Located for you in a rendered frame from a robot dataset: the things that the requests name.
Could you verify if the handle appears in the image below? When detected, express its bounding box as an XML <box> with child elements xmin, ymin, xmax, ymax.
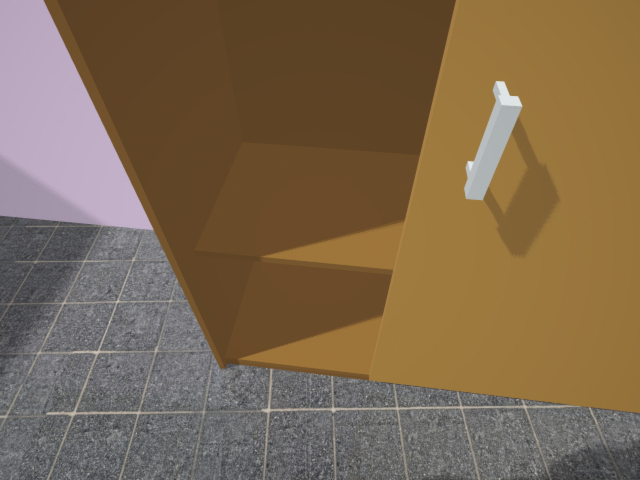
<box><xmin>464</xmin><ymin>81</ymin><xmax>522</xmax><ymax>200</ymax></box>

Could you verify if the wardrobe door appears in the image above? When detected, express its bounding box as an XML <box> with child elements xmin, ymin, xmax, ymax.
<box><xmin>369</xmin><ymin>0</ymin><xmax>640</xmax><ymax>413</ymax></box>

